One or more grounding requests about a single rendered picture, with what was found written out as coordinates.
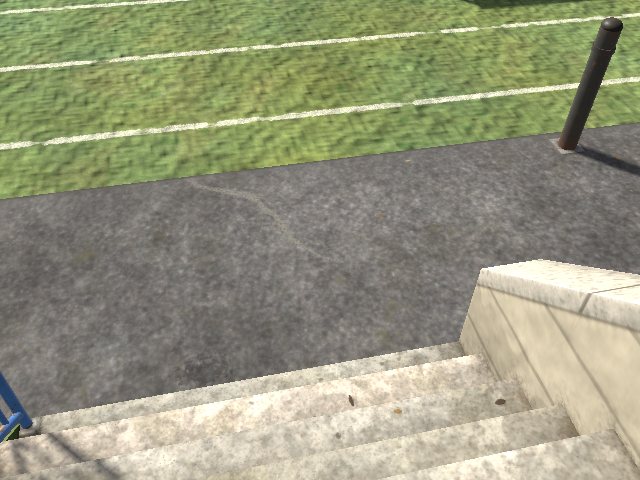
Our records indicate stairs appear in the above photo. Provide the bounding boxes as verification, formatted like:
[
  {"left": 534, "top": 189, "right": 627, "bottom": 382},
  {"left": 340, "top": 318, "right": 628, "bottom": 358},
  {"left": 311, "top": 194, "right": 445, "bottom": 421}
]
[{"left": 0, "top": 341, "right": 640, "bottom": 480}]

